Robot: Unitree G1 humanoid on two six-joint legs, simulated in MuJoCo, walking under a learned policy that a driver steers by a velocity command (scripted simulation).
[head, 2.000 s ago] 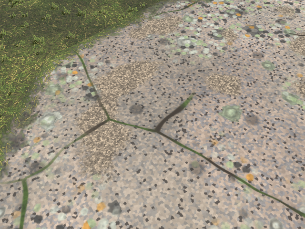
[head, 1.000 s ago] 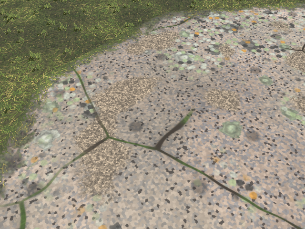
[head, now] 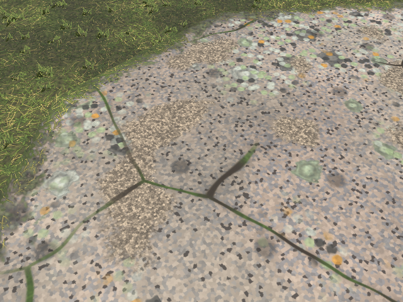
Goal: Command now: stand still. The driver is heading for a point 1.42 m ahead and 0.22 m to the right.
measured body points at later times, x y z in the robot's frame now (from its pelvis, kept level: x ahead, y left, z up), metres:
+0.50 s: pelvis +0.11 -0.05 -0.02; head +0.12 -0.07 +0.43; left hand +0.23 +0.20 -0.13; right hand +0.02 -0.29 -0.17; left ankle -0.05 +0.09 -0.74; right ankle +0.16 -0.16 -0.75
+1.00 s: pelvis +0.48 -0.07 -0.04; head +0.53 -0.07 +0.41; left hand +0.37 +0.17 -0.17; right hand +0.69 -0.29 -0.14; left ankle +0.63 -0.01 -0.75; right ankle +0.18 -0.16 -0.70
